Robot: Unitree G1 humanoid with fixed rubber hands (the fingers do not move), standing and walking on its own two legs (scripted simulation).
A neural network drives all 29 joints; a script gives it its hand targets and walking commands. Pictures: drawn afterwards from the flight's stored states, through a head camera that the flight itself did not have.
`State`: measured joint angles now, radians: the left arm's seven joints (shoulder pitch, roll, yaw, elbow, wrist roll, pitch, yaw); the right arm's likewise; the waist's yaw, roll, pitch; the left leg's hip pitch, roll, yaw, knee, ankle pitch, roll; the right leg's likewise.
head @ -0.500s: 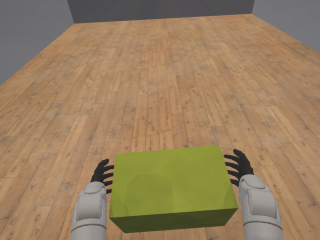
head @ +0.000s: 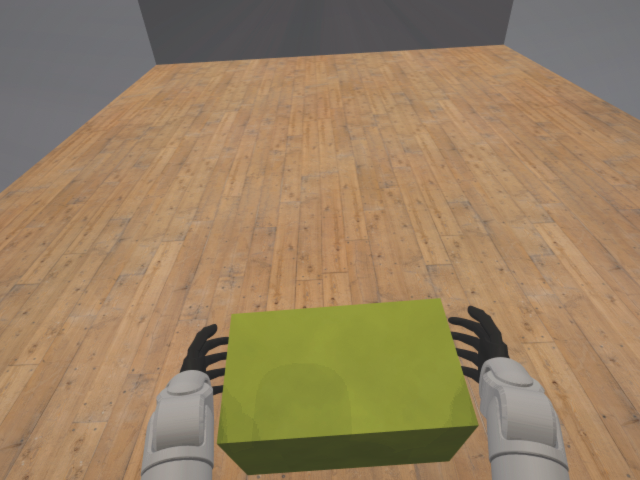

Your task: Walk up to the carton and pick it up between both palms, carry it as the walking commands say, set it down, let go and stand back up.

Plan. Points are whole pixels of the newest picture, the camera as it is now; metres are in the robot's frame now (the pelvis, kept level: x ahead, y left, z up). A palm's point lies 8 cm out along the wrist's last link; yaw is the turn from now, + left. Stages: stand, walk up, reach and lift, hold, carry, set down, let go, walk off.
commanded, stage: hold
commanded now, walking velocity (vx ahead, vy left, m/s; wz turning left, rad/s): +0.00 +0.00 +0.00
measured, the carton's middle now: (341, 388) +0.29 +0.00 -0.03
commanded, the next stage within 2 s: carry in 1.20 s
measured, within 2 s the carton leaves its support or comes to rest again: neither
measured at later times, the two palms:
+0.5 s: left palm (191, 376) +0.27 +0.19 +0.05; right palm (489, 366) +0.26 -0.18 +0.05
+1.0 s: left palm (197, 382) +0.26 +0.19 +0.04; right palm (490, 366) +0.27 -0.19 +0.04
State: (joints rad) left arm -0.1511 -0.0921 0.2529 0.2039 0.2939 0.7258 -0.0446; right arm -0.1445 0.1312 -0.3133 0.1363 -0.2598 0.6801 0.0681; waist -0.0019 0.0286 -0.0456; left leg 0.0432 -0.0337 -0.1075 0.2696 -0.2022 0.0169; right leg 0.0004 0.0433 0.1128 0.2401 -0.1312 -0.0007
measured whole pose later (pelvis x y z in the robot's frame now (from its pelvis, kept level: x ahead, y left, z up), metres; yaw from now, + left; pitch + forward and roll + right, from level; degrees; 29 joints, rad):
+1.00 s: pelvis +0.01 +0.00 +0.00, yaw +0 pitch -5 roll -1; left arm -0.12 -0.10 0.24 0.17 0.27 0.72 -0.04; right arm -0.11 0.13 -0.31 0.11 -0.24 0.67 0.07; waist 0.00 0.03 -0.05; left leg 0.04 -0.03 -0.11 0.25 -0.20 0.02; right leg 0.00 0.04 0.11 0.21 -0.13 0.00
